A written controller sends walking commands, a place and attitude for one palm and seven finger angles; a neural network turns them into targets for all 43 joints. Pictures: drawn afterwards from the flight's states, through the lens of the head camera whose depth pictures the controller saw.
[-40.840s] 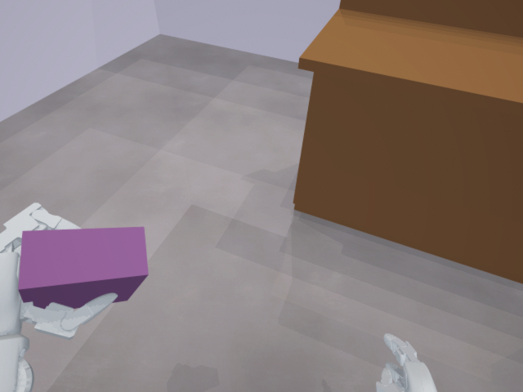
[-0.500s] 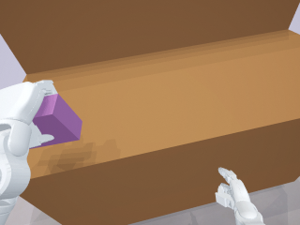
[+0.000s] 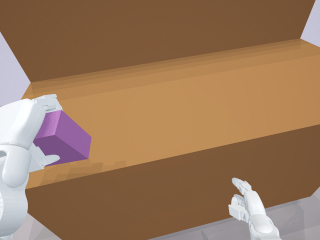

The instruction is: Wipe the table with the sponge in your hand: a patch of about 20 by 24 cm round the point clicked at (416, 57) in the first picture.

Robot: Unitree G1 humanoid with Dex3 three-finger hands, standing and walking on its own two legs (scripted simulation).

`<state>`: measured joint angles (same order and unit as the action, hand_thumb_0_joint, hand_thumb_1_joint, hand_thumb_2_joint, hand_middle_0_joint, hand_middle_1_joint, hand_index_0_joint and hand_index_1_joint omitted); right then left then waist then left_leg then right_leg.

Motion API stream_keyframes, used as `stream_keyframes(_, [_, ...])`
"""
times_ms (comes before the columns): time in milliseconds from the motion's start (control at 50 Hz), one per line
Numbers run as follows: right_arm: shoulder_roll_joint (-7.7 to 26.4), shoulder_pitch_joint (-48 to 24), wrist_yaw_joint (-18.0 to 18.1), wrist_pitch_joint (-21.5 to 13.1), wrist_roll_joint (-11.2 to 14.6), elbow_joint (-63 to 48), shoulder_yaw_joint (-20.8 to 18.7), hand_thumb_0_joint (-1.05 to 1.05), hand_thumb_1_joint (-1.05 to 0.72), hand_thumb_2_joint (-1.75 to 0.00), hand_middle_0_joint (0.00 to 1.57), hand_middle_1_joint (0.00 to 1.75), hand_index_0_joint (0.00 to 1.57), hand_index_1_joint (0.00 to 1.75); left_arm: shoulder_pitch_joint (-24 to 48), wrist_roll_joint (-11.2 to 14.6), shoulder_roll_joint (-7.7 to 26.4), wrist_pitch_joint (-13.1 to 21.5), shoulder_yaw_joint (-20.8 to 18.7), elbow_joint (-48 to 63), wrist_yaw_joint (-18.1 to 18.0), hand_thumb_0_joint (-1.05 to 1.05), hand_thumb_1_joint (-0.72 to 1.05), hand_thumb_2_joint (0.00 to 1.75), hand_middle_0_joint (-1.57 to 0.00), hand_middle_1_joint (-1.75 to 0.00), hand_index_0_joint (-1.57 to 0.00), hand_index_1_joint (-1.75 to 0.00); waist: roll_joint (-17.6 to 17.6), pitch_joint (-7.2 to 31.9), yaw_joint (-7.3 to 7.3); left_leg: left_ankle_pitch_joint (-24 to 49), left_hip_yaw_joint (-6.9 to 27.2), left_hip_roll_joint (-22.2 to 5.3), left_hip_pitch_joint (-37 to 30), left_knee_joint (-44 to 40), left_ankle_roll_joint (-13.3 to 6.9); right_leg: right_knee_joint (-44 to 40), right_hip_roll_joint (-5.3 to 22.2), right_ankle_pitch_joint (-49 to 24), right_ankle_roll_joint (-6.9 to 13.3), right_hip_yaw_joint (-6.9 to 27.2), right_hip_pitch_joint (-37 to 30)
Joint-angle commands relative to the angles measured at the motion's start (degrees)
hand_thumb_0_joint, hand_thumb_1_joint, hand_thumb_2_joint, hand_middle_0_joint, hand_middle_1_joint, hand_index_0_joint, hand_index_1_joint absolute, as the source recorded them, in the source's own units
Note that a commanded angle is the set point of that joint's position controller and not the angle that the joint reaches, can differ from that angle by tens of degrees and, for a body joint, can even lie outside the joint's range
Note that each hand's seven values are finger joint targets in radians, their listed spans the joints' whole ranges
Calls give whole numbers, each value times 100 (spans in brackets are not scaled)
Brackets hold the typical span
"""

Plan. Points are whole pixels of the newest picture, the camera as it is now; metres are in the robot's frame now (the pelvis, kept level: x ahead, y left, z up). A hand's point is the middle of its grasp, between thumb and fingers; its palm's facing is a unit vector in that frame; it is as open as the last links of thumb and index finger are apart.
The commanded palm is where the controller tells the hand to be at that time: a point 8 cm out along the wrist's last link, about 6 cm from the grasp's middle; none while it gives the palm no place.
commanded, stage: bring the sponge back beside the body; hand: left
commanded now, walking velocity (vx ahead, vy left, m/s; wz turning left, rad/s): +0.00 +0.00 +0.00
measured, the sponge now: (52, 145) +0.21 +0.29 +0.18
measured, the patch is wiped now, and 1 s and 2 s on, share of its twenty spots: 1.00 1.00 1.00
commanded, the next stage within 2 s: step back with the hand held close in 0.28 s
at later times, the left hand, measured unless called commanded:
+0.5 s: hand (58, 133) +0.21 +0.26 +0.22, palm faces +0.38 -0.62 -0.69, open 9.7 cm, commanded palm +0.15 +0.28 +0.27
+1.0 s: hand (60, 139) +0.19 +0.23 +0.24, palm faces +0.37 -0.80 -0.47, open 9.7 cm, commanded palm +0.11 +0.29 +0.27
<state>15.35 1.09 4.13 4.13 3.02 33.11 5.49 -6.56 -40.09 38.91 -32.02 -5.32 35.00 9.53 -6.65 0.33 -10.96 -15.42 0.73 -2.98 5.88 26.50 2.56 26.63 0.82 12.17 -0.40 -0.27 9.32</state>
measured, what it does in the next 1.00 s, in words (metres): stands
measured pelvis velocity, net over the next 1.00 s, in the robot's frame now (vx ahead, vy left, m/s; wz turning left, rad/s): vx -0.05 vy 0.01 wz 0.01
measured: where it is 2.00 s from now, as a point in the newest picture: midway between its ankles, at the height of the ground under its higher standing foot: outside the picture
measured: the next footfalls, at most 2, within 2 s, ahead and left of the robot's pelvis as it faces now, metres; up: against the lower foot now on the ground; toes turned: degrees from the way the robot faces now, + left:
right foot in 1.20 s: -0.06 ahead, -0.11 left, +0.00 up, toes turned +3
left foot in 1.46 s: -0.12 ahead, +0.16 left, +0.00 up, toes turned +2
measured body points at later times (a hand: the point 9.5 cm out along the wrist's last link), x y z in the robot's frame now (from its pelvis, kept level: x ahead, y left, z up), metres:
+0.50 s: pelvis -0.01 +0.00 +0.00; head -0.03 -0.03 +0.45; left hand +0.19 +0.29 +0.25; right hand +0.25 -0.17 -0.05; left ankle -0.01 +0.15 -0.74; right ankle +0.03 -0.13 -0.74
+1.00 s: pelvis -0.05 +0.01 -0.02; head -0.02 +0.01 +0.43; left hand +0.16 +0.27 +0.26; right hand +0.11 -0.24 -0.11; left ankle -0.04 +0.14 -0.74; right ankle +0.03 -0.12 -0.74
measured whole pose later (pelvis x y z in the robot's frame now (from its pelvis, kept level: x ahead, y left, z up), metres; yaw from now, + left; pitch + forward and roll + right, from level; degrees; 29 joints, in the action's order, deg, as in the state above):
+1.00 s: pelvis -0.05 +0.01 -0.02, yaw +0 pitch +2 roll -3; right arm 13.7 9.5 3.7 2.9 1.7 33.5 0.2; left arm -21.8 4.2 28.4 7.5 -28.1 40.7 -7.1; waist -2.8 -0.2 4.4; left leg -20.7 1.2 -3.7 22.5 40.5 0.4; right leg 32.0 -1.0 9.7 -1.1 -1.1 24.7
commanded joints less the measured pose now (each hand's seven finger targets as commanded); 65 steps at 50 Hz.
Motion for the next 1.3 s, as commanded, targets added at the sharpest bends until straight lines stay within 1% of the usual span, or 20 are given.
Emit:
stream_keyframes(0, [491,-1438,41,-345,-14,-1105,-234,0,-90,-90,20,30,20,30,1440,-224,1281,57,-930,669,-324,0,10,130,-120,-160,-120,-160,291,689,83,1024,-155,390,230,-443,-296,-559,-229,-17,268,94,-396])
stream_keyframes(360, [455,-1521,16,-420,-12,-1179,-188,0,-90,-90,20,30,20,30,1814,-270,1303,0,-904,985,-409,0,10,130,-120,-160,-120,-160,45,859,31,831,-121,400,284,-566,-283,-521,-248,209,310,127,-555])
stream_keyframes(380, [445,-1397,73,-402,-8,-991,-161,0,-90,-90,20,30,20,30,1237,-318,313,-136,-118,-611,-369,0,10,130,-120,-160,-120,-160,420,32,256,544,-234,349,465,-606,-250,-689,-283,469,274,-28,-76])
stream_keyframes(400, [318,-359,-73,-396,101,-1921,-368,0,-90,-90,20,30,20,30,1763,4186,-334,1427,-1725,771,-877,0,10,130,-120,-160,-120,-160,1430,-422,1011,-745,-14,293,558,241,-422,-1400,-28,901,89,462,1357])
stream_keyframes(420, [330,-23,-69,-407,-70,-1342,-203,0,-90,-90,20,30,20,30,693,4120,226,1919,-1923,-186,-1142,0,10,130,-120,-160,-120,-160,2201,48,949,-849,-57,373,403,747,-435,-1405,271,1314,241,542,1567])
stream_keyframes(460, [281,77,-64,-332,-105,-1257,-268,0,-90,-90,20,30,20,30,601,4270,183,2478,-2133,732,-1369,0,10,130,-120,-160,-120,-160,2175,306,977,-674,-24,330,375,1219,-424,-1391,789,1203,416,818,1747])
stream_keyframes(500, [333,133,26,-346,-189,-1207,-280,0,-90,-90,20,30,20,30,371,4390,296,3017,-2405,1858,-1553,0,10,130,-120,-160,-120,-160,1081,1011,1068,220,-1,127,418,665,-398,-632,921,-196,411,522,932])
stream_keyframes(540, [528,-27,30,-403,-224,-1341,-383,0,-90,-90,20,30,20,30,133,4495,540,3399,-2890,2843,-1744,0,10,130,-120,-160,-120,-160,-553,1361,928,1033,556,-293,617,-194,-416,385,422,-1229,217,133,269])
stream_keyframes(580, [474,52,19,-467,-196,-1407,-446,0,-90,-90,20,30,20,30,-590,4516,201,3652,-2938,2946,-1855,0,10,130,-120,-160,-120,-160,-1191,1387,883,1842,841,-491,1135,-444,-496,957,55,-1129,60,-69,-66])
stream_keyframes(680, [455,295,-120,-543,-283,-925,-589,0,-90,-90,20,30,20,30,-496,4435,-19,3960,-2992,2188,-1956,0,10,130,-120,-160,-120,-160,-936,1186,1017,4281,848,-765,460,-58,-458,900,-107,148,-7,-7,683])
stream_keyframes(800, [407,388,-88,-396,-168,-707,-753,0,-90,-90,20,30,20,30,-366,4406,-77,4119,-2992,685,-1870,0,10,130,-120,-160,-120,-160,1127,1271,1257,1961,311,-320,1148,1134,-150,93,918,-3420,270,716,31])
stream_keyframes(860, [291,344,-67,-372,-134,-776,-730,0,-90,-90,20,30,20,30,-1125,4469,-18,4201,-3105,873,-1844,0,10,130,-120,-160,-120,-160,1420,1322,1197,-178,144,-134,1435,1839,-225,-297,1430,-2976,443,927,331])
stream_keyframes(920, [229,234,-63,-414,-115,-887,-675,0,-90,-90,20,30,20,30,-1475,4506,79,4324,-3204,1703,-1833,0,10,130,-120,-160,-120,-160,1542,1155,1147,-575,141,-175,1361,1874,-296,-586,1401,-1212,453,808,1063])
stream_keyframes(1000, [530,155,55,-593,-236,-1073,-766,0,-90,-90,20,30,20,30,-1486,4519,147,4516,-3443,2588,-1985,0,10,130,-120,-160,-120,-160,-323,1130,1034,145,1062,-734,1865,-592,-520,715,50,-345,-9,62,637])
stream_keyframes(1040, [479,280,98,-735,-278,-1114,-770,0,-90,-90,20,30,20,30,-1055,4506,157,4585,-3446,2814,-2063,0,10,130,-120,-160,-120,-160,-1325,1236,1039,969,1038,-913,1941,-792,-592,1628,-132,173,-61,-82,542])
stream_keyframes(1080, [431,479,79,-910,-294,-897,-789,0,-90,-90,20,30,20,30,-580,4463,-83,4546,-3261,2249,-2114,0,10,130,-120,-160,-120,-160,-1039,1119,1082,798,950,-1150,2107,-874,-717,2293,-150,1085,-79,71,646])
stream_keyframes(1140, [445,679,50,-1043,-235,-635,-824,0,-90,-90,20,30,20,30,74,4451,-297,4456,-2973,1374,-2096,0,10,130,-120,-160,-120,-160,-451,1070,1131,2067,733,-987,1002,-7,-600,917,-115,792,-37,185,1030])
stream_keyframes(1180, [419,487,-2,-983,-229,-564,-784,0,-90,-90,20,30,20,30,454,4374,-520,4395,-2594,733,-1981,0,10,130,-120,-160,-120,-160,153,869,1149,2328,691,-800,795,705,-412,-247,158,-713,82,560,1018])
stream_keyframes(1240, [265,250,13,-761,-166,-606,-769,0,-90,-90,20,30,20,30,1127,4321,-594,4345,-2054,595,-1864,0,10,130,-120,-160,-120,-160,1350,1031,1265,567,144,-103,1424,1904,-94,-358,1468,-4440,444,1656,430])
stream_keyframes(1280, [263,162,36,-672,-122,-821,-821,0,-90,-90,20,30,20,30,615,4333,-436,4277,-2226,706,-1787,0,10,130,-120,-160,-120,-160,1834,925,1091,-696,267,-37,1729,2729,-212,-483,1642,-4135,537,1490,571])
